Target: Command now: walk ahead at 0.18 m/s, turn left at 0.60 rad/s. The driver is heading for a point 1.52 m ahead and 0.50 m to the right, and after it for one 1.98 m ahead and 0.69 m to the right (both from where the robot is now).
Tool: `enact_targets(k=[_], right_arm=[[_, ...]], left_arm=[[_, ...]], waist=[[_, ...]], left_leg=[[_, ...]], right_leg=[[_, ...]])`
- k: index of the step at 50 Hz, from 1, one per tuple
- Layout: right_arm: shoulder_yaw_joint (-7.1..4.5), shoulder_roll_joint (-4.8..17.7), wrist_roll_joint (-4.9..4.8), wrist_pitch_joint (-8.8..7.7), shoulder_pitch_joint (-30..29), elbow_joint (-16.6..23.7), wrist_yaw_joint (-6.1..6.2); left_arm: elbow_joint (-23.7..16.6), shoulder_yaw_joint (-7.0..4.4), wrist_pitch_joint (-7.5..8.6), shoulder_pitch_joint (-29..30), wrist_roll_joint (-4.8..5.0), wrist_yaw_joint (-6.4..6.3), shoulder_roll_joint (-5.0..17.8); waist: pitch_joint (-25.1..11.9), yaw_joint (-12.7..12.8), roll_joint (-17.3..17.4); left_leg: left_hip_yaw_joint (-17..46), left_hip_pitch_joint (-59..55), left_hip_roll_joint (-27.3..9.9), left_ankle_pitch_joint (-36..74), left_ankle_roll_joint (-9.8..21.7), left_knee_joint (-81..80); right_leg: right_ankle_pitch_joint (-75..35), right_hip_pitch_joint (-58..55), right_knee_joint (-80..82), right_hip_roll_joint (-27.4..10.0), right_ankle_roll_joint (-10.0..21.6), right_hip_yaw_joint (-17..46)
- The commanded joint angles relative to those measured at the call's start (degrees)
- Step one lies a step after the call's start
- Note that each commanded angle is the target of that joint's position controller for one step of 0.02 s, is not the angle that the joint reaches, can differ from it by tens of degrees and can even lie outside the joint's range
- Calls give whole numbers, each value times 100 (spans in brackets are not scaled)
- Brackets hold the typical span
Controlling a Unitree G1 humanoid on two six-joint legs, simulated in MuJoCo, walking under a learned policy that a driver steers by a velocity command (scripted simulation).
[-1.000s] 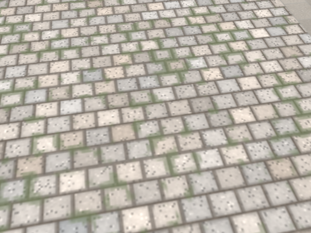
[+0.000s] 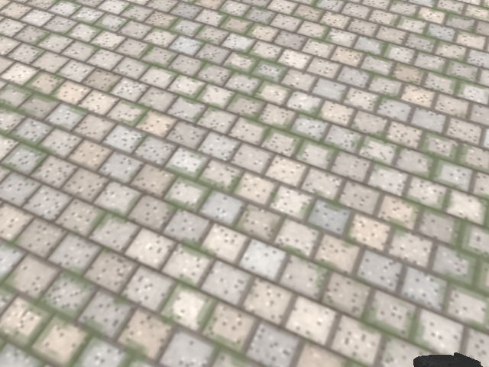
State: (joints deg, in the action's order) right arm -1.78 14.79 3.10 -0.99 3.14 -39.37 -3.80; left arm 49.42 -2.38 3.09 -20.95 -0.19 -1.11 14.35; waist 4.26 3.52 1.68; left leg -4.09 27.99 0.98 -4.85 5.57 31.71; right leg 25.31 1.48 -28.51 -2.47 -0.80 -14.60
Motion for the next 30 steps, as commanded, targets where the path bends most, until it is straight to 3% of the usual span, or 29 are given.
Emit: enact_targets(k=[1, 2, 3, 4, 5, 6, 7, 10, 12, 14, 17, 22, 25, 26, 27, 28, 29, 30], right_arm=[[-415, 1272, 58, -149, 1751, -147, 227], [-554, 1757, -221, -71, 1809, 39, 245], [-569, 1585, -424, 25, 1903, 75, 282], [-522, 1343, -384, 98, 1488, 160, 371], [-372, 855, -348, 138, 1025, 189, 420], [-272, 609, -332, 142, 809, 146, 455], [-205, 458, -282, 119, 720, 110, 451], [-128, 401, -168, -44, 779, -57, 410], [-62, 322, -130, -99, 759, -184, 410], [-48, 358, -110, -86, 765, -281, 426], [-129, 618, -138, 17, 848, -350, 481], [-205, 679, -174, 137, 947, -441, 610], [-264, 754, -237, 193, 834, -499, 672], [-285, 742, -236, 202, 910, -527, 676], [-248, 515, -232, 213, 967, -409, 654], [-191, 324, -282, 220, 492, -137, 690], [-204, 414, -172, 270, 350, -149, 681], [-220, 401, -202, 300, 517, -232, 629]], left_arm=[[-557, -155, -47, -240, -64, -21, 631], [-733, -149, -170, -599, -67, -15, 559], [-701, -173, -266, -396, -161, -26, 740], [-802, -113, -275, -39, -77, -38, 618], [-745, -104, -284, 232, -107, -59, 652], [-742, -116, -345, 285, -152, -53, 670], [-600, -117, -434, 52, -177, -33, 657], [-395, -70, -562, -203, -87, 31, 401], [-305, -43, -610, -133, -73, 51, 309], [-291, -51, -655, 128, -84, 51, 359], [-376, -108, -671, 460, -81, 57, 515], [-432, -97, -582, 487, -51, 47, 369], [-358, -74, -499, 104, -28, 36, 254], [-386, -101, -459, 101, -61, 35, 420], [-466, -192, -402, 39, -169, 19, 875], [-489, -363, -422, 84, -96, 42, 1446], [-421, -365, -418, -188, -131, 21, 1283], [-435, -337, -423, 21, -61, -8, 1104]], waist=[[-1754, -687, 655], [-2454, -517, 1114], [-2595, -708, 200], [-2068, -688, 331], [-1406, -524, -53], [-992, -326, 96], [-963, -195, 115], [-1153, -83, 27], [-1053, -103, 187], [-850, -228, 405], [-621, -380, 468], [-544, -441, 322], [-631, -200, 276], [-509, -205, 25], [-578, -312, -900], [36, -175, -1751], [-22, -67, -1121], [-144, -266, -699]], left_leg=[[1571, -3334, -1204, 3304, 612, -148], [3767, -4114, -2449, 5853, 1670, -121], [3278, -4081, -2275, 5730, 1845, -197], [3050, -3475, -2141, 4073, 1849, -592], [2574, -2627, -1738, 2923, 1472, -988], [2233, -1985, -1388, 2565, 1184, -1182], [1892, -1610, -1226, 2644, 1006, -1288], [1334, -1182, -1103, 2855, 792, -1461], [1160, -1089, -1059, 1931, 634, -1698], [1144, -1054, -1054, 595, 519, -1910], [1353, -1243, -1251, -595, 629, -1956], [1475, -1704, -1558, -303, 820, -1579], [1115, -1636, -1458, 355, 532, -1028], [899, -1381, -1299, 206, 219, -673], [354, -706, -749, -612, -169, 447], [-119, 394, 311, -2336, -502, 985], [392, 436, 154, -2717, -549, 2162], [579, 432, 100, -2420, -579, 2569]], right_leg=[[-816, 1775, -3680, -456, 106, 203], [1554, 2939, -5237, 423, -137, 865], [1113, 3227, -5449, 126, -164, 1595], [688, 3541, -5395, 58, -195, 1583], [248, 3445, -4800, -202, -192, 1615], [69, 3130, -4341, -271, -174, 1604], [-106, 2682, -4113, -262, -141, 1554], [-425, 1913, -3530, -109, -43, 1519], [-587, 1709, -2819, -88, -27, 1605], [-645, 1616, -2184, -30, 6, 1631], [-371, 1803, -1864, 109, 56, 1527], [160, 1856, -1381, 226, 178, 1336], [-546, 1161, 25, 358, 361, 1194], [-977, 963, 759, 190, 494, 1633], [-1368, 585, 1403, -849, 773, 3145], [-3368, 824, 1404, -1828, 1493, 4447], [-4099, 789, 1292, -1848, 1860, 4279], [-4055, 752, 1183, -1490, 1811, 3767]])
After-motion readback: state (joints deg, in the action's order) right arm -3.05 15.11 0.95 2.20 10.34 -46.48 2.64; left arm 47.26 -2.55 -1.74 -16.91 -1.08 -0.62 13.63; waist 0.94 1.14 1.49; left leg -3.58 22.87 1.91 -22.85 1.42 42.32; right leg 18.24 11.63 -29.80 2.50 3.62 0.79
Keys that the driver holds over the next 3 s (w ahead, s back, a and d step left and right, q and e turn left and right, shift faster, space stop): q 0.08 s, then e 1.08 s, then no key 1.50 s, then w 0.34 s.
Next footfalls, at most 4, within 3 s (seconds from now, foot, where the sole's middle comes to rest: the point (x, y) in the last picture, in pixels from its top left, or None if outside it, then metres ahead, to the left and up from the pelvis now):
0.02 left None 0.16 0.07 -0.76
0.54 right None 0.07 -0.11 -0.76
1.00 left None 0.15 0.08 -0.76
1.42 right None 0.03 -0.10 -0.76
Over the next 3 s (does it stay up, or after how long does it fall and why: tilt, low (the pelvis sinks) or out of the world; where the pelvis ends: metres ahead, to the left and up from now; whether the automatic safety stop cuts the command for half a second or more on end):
stays up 0.09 -0.04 0.01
